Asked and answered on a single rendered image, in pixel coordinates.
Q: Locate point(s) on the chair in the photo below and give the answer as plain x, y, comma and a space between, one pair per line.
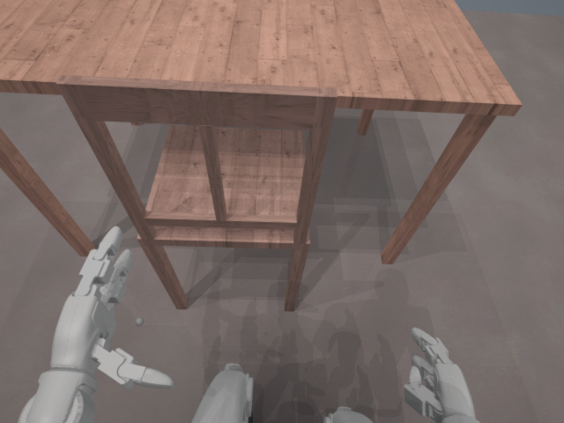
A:
214, 187

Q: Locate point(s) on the left robot thigh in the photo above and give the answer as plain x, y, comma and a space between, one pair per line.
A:
227, 400

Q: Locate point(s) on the left robot forearm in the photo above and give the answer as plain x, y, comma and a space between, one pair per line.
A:
65, 395

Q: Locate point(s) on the robot left hand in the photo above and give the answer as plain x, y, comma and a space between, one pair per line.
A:
89, 311

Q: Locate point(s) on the robot right hand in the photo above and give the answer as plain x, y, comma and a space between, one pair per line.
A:
446, 392

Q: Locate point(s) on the table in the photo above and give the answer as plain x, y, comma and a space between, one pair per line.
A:
400, 55

